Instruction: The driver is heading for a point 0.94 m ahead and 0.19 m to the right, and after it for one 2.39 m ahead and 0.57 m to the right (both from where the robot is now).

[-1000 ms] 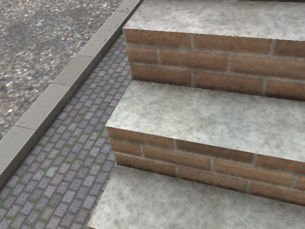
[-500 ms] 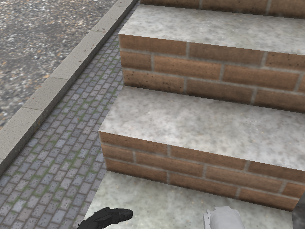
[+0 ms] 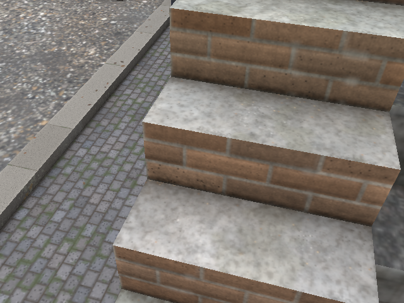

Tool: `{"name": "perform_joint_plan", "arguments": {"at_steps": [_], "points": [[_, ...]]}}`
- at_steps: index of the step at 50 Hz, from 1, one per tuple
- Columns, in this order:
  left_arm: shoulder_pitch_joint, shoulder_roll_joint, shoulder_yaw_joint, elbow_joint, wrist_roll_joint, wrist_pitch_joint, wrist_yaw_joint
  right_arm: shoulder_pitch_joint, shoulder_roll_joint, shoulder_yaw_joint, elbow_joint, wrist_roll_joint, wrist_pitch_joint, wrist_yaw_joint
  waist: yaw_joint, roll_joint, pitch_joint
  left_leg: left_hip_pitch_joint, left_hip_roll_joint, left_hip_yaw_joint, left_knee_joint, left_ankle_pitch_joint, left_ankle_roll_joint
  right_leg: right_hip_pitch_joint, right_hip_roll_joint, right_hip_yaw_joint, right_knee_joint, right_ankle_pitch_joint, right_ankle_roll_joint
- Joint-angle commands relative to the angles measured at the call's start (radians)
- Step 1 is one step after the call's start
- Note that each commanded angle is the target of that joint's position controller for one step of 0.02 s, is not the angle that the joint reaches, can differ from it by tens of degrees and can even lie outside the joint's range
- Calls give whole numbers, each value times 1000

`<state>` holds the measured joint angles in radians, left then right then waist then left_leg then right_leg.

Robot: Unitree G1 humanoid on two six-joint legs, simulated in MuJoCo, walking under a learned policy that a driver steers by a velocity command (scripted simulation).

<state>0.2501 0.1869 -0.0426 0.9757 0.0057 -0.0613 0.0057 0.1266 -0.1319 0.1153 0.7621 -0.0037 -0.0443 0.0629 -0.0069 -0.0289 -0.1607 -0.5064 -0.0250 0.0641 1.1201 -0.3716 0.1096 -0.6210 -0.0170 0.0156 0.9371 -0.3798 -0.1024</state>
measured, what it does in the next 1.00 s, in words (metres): walks ahead: right foot 0.03 m higher, then left foot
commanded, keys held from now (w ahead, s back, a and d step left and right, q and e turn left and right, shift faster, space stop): w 1.00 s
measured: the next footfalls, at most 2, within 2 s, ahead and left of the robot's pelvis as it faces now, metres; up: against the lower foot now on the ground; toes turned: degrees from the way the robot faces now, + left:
right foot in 0.22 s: +0.07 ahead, -0.04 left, +0.03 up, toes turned -2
left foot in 0.54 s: +0.16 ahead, +0.19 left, +0.03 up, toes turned +5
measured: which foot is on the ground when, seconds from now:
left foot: down 0.00-0.24, up 0.26-0.52, down 0.54-1.00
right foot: down 0.00-0.00, up 0.02-0.20, down 0.22-0.52, up 0.54-1.00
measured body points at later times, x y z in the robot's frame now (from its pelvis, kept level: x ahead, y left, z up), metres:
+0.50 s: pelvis +0.02 +0.07 +0.02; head +0.00 +0.09 +0.47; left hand +0.06 +0.29 -0.13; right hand +0.27 -0.08 -0.01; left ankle +0.11 +0.19 -0.64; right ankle +0.03 -0.04 -0.68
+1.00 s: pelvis +0.11 +0.06 +0.05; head +0.07 +0.11 +0.50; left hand +0.30 +0.21 -0.05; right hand +0.14 -0.15 -0.07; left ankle +0.12 +0.19 -0.68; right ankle +0.17 -0.08 -0.29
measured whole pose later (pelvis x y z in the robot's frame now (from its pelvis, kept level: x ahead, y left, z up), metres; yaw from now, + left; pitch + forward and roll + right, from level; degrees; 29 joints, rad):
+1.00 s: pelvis +0.11 +0.06 +0.05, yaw +0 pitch -1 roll -3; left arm 0.15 0.11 -0.12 0.69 -0.05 -0.04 -0.04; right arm 0.40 -0.14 0.08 0.92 -0.06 -0.09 -0.01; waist -0.03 -0.05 -0.09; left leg -0.26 0.10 0.04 0.56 -0.29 0.01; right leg -1.33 0.01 0.02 2.35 -0.17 -0.02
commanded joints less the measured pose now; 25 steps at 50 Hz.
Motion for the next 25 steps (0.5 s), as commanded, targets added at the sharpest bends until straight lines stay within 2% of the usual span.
{"name": "perform_joint_plan", "arguments": {"at_steps": [1, 2, 3, 4, 5, 6, 7, 8, 9, 10, 11, 12, 13, 14, 15, 16, 17, 18, 19, 20, 21, 22, 23, 24, 25], "points": [[-177, 16, -5, -133, -32, 2, -8, 251, -148, -50, 74, -18, -15, -11, -116, 229, 111, 344, 141, -143, -771, 497, 36, -141, 76, -75, 210, -50, -9], [-147, -2, -3, -148, -24, -12, -31, 282, -173, -62, 99, -13, -18, -7, -80, 308, 122, 468, 231, -283, -742, 727, 89, -314, 143, -65, 500, -86, 47], [-182, 21, 3, -171, -32, -33, -50, 246, -65, -36, 100, -30, -12, -6, -58, 123, 155, 446, 213, -226, -785, 690, 40, -411, 151, 15, 724, -84, 32], [-64, 17, 7, -166, -30, -50, -70, 178, -128, -49, 77, -40, -13, -16, 56, 151, 62, 570, 255, -276, -654, 883, 46, -491, 179, 54, 955, -140, 69], [-38, 45, 11, -205, -28, -62, -88, 121, -148, -71, 23, -30, -4, -31, 107, 69, -16, 677, 244, -286, -615, 902, 64, -527, 135, 22, 831, -162, 100], [15, 81, 11, -241, -22, -55, -102, 9, -194, -85, -41, -25, 25, -43, 218, 95, -64, 726, 271, -340, -579, 855, 77, -501, 53, 46, 706, -224, 129], [122, 130, 16, -238, -15, -39, -107, -208, -212, -91, -128, -27, 34, -43, 347, 79, -136, 533, 229, -249, -579, 936, 44, -149, 3, -26, 414, -265, 122], [73, 138, 14, -225, 21, -37, -97, -167, -165, -87, -140, -5, 29, -37, 281, -110, -113, 285, 154, -162, -523, 1087, 21, 189, 75, -126, 134, -236, 101], [28, 95, 0, -227, 37, -17, -82, -44, -228, -110, -105, 17, 2, -31, 214, -21, -52, 187, 153, -172, -434, 1229, 28, 391, 76, -141, -167, -200, 47], [248, 65, 16, -157, 27, -3, -64, -138, -282, -124, -103, 11, -14, -40, 331, 78, -91, 221, 119, -121, -248, 1130, 43, 508, 112, -171, -336, -76, -15], [368, 7, 2, -67, 25, 0, -74, -266, -197, -101, -170, -11, -20, -21, 340, 8, -25, 86, 31, -93, 87, 314, 23, 538, -17, 35, -460, 88, -88], [247, 90, 6, -116, 81, -24, -62, -254, -34, -61, -263, 5, -36, 6, 174, -275, 82, -285, -102, -127, 338, 80, -48, 456, -129, 553, -441, -31, -266], [113, 121, 24, -204, 90, -43, -45, -208, -81, -62, -238, 23, -46, 29, 130, -213, 100, -379, -82, -251, 549, 109, -62, 360, -238, 752, -504, -314, -331], [17, 115, 23, -245, 67, -51, -40, -152, -137, -73, -244, 16, -51, 44, 60, -93, 176, -423, -66, -242, 608, 148, -68, 248, -241, 716, -508, -497, -296], [-22, 81, 12, -257, 44, -51, -37, -118, -120, -59, -251, -9, -43, 45, 3, -5, 200, -409, -56, -192, 643, 142, -64, 127, -216, 624, -518, -516, -250], [-41, 52, 0, -255, 39, -54, -32, -98, -82, -41, -261, -13, -33, 36, -38, 28, 225, -421, -35, -192, 651, 117, -76, 34, -220, 569, -512, -481, -228], [-54, 35, -9, -248, 36, -60, -27, -59, -84, -43, -252, -7, -16, 24, -71, 43, 214, -387, -8, -179, 635, 99, -85, -32, -201, 490, -479, -446, -199], [-50, 44, -10, -242, 36, -63, -20, -34, -91, -44, -242, -2, -6, 14, -81, 43, 198, -357, 0, -147, 613, 125, -93, -65, -183, 413, -465, -383, -187], [-49, 74, -2, -236, 35, -59, -11, 2, -90, -45, -229, 5, 3, 12, -96, 28, 175, -336, 15, -140, 583, 165, -93, -83, -185, 365, -439, -355, -177], [-33, 90, -1, -237, 28, -60, -8, -15, -78, -43, -236, 10, 6, 6, -81, 17, 172, -363, 37, -137, 537, 207, -98, -62, -191, 335, -420, -338, -171], [-15, 144, 10, -240, 23, -57, -9, -16, -75, -35, -233, 12, 2, 1, -65, 31, 136, -276, 25, -33, 362, 127, -95, -67, -176, 254, -465, -312, -173], [-29, 189, 28, -253, 3, -49, -1, -64, -58, -19, -243, 14, -7, -4, -49, 20, 113, -43, 34, 1, 39, -58, -77, -140, -150, 187, -527, -263, -127], [21, 206, 41, -246, -16, -29, 1, -80, -69, -22, -229, 41, -16, -19, -8, -10, 120, 92, 6, 93, -161, -153, -87, -148, -133, 121, -501, -308, -120], [55, 202, 48, -226, -24, -21, 2, -65, -83, -40, -175, 61, -17, -21, 11, 16, 130, 260, -46, 221, -303, -30, -93, -195, -116, 105, -499, -413, -147], [26, 235, 57, -242, -12, -28, -11, 19, -119, -76, -120, 71, -22, -25, -8, -38, 105, 392, -24, 161, -403, 53, -79, -153, -152, 156, -466, -407, -177]]}}
Over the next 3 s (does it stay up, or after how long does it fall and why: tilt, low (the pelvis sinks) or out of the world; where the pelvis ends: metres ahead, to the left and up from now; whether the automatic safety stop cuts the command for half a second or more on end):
stays up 0.37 -0.10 0.28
